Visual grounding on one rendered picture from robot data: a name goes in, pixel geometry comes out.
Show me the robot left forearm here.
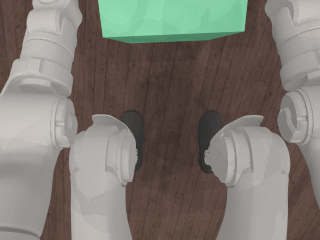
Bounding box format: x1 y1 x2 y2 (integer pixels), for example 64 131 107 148
0 0 83 98

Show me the robot left upper arm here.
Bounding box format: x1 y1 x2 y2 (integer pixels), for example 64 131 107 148
0 91 78 240

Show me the left robot foot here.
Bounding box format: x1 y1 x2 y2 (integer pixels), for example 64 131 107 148
121 110 145 172

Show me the robot right forearm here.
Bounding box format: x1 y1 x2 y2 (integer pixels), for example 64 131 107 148
264 0 320 92

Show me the left robot thigh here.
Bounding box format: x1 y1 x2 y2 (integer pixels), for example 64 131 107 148
70 125 136 240

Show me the robot right upper arm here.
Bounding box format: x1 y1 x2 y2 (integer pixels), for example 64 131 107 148
277 85 320 209

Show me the carton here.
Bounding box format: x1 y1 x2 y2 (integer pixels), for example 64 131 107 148
98 0 248 44

